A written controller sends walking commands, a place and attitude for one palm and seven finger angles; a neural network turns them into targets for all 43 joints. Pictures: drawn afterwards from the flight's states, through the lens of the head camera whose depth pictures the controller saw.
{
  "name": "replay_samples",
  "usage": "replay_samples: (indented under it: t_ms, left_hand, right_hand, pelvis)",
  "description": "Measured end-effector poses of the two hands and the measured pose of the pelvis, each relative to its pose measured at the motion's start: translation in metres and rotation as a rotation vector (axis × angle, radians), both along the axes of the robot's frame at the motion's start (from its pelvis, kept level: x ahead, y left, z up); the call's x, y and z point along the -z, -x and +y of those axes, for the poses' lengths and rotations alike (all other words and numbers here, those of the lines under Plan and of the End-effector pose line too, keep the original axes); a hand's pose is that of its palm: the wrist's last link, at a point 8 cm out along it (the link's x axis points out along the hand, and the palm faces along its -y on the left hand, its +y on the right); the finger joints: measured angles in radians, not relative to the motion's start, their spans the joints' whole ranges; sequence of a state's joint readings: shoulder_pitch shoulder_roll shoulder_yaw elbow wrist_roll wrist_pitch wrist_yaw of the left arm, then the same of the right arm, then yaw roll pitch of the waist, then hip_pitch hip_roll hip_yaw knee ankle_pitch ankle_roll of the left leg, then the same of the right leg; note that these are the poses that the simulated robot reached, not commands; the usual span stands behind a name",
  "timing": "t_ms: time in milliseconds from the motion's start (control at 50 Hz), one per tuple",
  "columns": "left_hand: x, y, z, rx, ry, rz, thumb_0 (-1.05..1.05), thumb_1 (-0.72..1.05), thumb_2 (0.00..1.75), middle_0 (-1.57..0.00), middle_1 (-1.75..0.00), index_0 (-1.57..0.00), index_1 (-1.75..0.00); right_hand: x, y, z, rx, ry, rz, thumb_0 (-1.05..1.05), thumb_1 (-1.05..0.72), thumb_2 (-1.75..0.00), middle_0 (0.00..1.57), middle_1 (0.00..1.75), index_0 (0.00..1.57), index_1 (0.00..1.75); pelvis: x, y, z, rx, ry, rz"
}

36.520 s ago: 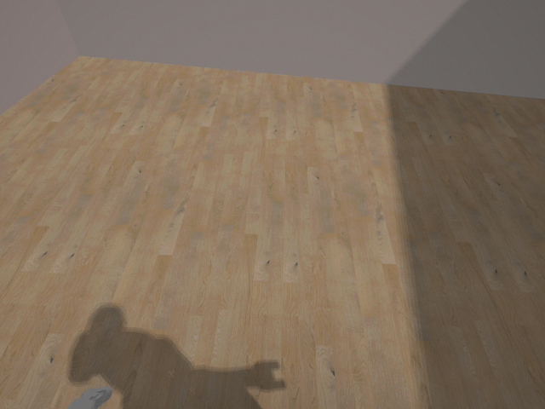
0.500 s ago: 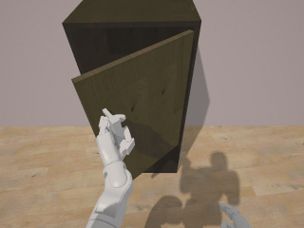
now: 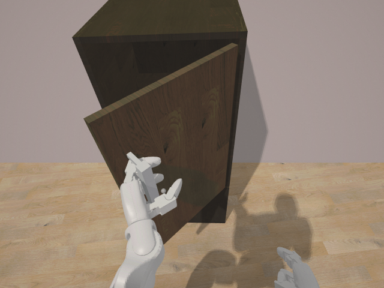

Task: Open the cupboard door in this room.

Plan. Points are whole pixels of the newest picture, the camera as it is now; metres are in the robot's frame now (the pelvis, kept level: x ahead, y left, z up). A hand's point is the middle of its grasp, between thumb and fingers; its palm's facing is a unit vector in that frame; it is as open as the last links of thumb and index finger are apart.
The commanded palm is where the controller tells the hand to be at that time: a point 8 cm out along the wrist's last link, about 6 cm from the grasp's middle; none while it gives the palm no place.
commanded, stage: open thumb and fingers to let go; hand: left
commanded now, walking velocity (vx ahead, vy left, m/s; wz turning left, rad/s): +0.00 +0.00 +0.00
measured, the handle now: (143, 179) +0.32 +0.12 +0.08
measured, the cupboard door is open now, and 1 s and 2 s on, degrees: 46 49 48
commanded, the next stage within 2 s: slide the hand sideways off the handle in 0.48 s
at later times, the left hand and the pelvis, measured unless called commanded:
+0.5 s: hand (164, 194) +0.29 +0.07 +0.08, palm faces +0.28 -0.96 -0.02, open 14.7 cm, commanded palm +0.24 +0.12 +0.08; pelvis +0.00 +0.01 +0.00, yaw -1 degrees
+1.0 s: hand (158, 214) +0.25 +0.08 +0.08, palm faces -0.08 -1.00 +0.04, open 16.1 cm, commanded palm +0.22 +0.15 +0.08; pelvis -0.02 +0.04 +0.00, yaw -3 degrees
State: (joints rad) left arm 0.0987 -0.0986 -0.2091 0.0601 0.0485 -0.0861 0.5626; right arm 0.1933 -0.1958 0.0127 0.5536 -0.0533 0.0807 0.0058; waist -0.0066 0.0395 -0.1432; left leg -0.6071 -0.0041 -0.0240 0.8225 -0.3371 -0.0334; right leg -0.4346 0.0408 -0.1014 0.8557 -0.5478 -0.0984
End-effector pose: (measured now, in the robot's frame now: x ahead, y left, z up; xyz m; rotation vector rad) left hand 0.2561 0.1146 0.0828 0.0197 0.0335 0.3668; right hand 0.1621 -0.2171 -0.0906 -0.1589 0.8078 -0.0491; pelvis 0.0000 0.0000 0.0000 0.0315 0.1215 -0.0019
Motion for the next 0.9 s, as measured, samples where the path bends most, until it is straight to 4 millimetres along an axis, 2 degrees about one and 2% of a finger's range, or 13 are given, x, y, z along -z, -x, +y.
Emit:
replay_samples:
  t_ms: [160,280,460,600,640,720,760,900]
  left_hand:
    - [0.0,0.001,0.001,0.022,-0.001,0.001,0.01,-0.22,0.42,-0.37,-1.23,-0.39,-1.23]
    - [0.0,0.002,0.0,0.045,0.0,0.004,0.0,-0.4,0.34,-0.34,-1.09,-0.36,-1.09]
    - [-0.001,0.004,0.001,0.074,0.005,0.01,-0.01,-0.48,0.3,-0.31,-0.74,-0.33,-0.73]
    - [-0.001,0.007,0.0,0.091,0.0,0.009,-0.01,-0.49,0.3,-0.39,-0.57,-0.39,-0.6]
    - [0.001,0.009,0.001,0.158,-0.014,-0.006,-0.01,-0.49,0.3,-0.39,-0.54,-0.36,-0.57]
    - [0.002,0.017,0.005,0.437,-0.057,-0.049,-0.01,-0.49,0.3,-0.31,-0.44,-0.26,-0.46]
    - [0.003,0.021,0.007,0.524,-0.046,-0.053,-0.01,-0.49,0.3,-0.27,-0.41,-0.23,-0.42]
    - [0.006,0.022,0.011,0.49,0.069,-0.048,-0.01,-0.5,0.3,-0.19,-0.33,-0.21,-0.34]
  right_hand:
    - [0.001,0.0,-0.002,0.011,0.007,0.017,0.02,-0.9,-0.9,0.2,0.3,0.2,0.3]
    - [-0.001,0.002,-0.001,0.023,0.01,0.013,0.02,-0.9,-0.9,0.2,0.3,0.2,0.3]
    - [-0.004,0.003,0.006,0.03,0.009,-0.001,0.02,-0.9,-0.9,0.2,0.3,0.2,0.3]
    - [-0.004,0.005,0.014,0.017,0.005,-0.011,0.02,-0.9,-0.9,0.2,0.3,0.2,0.3]
    - [-0.004,0.008,0.016,0.007,-0.003,-0.007,0.02,-0.9,-0.9,0.2,0.3,0.2,0.3]
    - [-0.004,0.018,0.016,0.009,0.002,-0.001,0.02,-0.9,-0.9,0.2,0.3,0.2,0.3]
    - [-0.004,0.024,0.016,0.027,0.003,-0.006,0.02,-0.9,-0.9,0.2,0.3,0.2,0.3]
    - [-0.007,0.043,0.019,0.071,0.007,-0.016,0.02,-0.9,-0.9,0.2,0.3,0.2,0.3]
  pelvis:
    - [0.0,-0.005,0.002,0.001,0.0,0.007]
    - [0.0,-0.007,0.005,0.005,0.002,0.005]
    - [0.0,-0.004,0.011,0.012,0.01,-0.002]
    - [0.002,0.004,0.016,0.011,0.018,-0.008]
    - [0.002,0.007,0.017,0.008,0.014,-0.01]
    - [0.003,0.013,0.019,0.009,0.014,-0.011]
    - [0.003,0.016,0.022,0.013,0.02,-0.017]
    - [0.0,0.02,0.032,0.032,0.029,-0.03]
